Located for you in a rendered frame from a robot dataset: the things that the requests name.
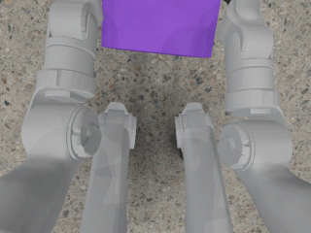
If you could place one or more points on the right robot shin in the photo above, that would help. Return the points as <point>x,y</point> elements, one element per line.
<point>197,106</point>

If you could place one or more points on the robot left thigh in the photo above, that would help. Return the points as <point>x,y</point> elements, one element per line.
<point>106,195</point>

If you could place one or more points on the robot right upper arm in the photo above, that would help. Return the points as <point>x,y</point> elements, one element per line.
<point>259,152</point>

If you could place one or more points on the robot left forearm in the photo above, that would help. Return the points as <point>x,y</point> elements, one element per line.
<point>71,45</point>

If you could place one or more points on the robot right forearm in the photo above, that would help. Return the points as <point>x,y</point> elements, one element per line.
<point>249,64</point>

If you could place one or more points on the robot left upper arm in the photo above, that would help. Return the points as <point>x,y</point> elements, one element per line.
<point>57,138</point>

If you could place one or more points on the carton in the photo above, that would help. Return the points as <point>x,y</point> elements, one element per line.
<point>172,27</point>

